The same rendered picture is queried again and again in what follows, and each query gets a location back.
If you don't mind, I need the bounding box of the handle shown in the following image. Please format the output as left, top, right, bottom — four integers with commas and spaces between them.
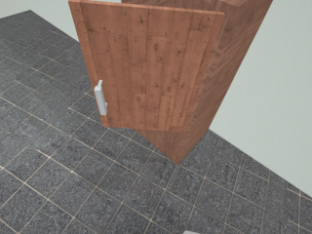
94, 80, 107, 116

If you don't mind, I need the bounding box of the cupboard door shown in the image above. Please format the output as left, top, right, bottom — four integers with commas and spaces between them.
67, 0, 225, 133

